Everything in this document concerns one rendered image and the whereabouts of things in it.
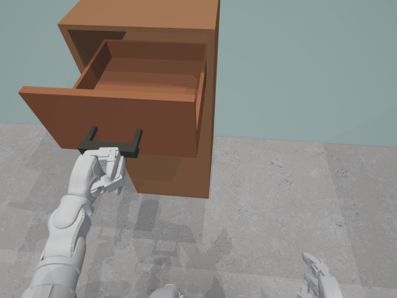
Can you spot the handle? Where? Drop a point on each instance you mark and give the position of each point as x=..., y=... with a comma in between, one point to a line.
x=128, y=150

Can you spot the drawer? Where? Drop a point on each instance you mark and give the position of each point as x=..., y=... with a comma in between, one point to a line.
x=155, y=86

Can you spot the robot left hand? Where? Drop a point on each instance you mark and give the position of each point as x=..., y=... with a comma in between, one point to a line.
x=87, y=170

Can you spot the cabinet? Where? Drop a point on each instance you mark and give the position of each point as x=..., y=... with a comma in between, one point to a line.
x=86, y=26

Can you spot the robot left forearm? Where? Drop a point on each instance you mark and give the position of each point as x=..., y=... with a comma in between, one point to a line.
x=60, y=265

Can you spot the robot right hand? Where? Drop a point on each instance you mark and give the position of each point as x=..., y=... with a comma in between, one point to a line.
x=325, y=287

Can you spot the robot left shin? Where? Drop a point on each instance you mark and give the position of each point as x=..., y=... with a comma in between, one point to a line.
x=171, y=286

